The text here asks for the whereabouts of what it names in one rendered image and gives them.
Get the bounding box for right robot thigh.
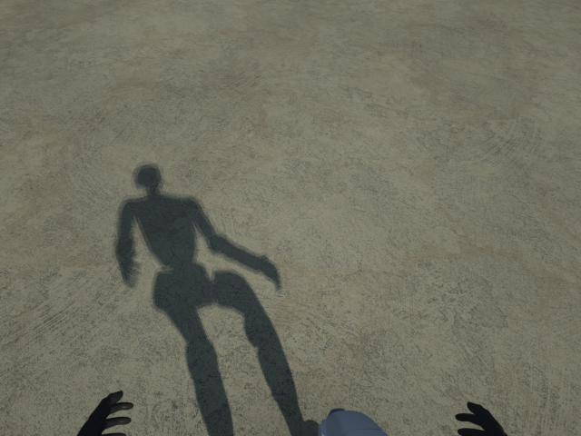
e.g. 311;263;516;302
318;411;388;436

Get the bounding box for robot right hand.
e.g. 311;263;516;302
455;402;507;436

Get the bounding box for right robot shin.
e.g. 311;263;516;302
328;408;345;416

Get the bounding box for robot left hand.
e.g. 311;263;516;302
77;391;133;436

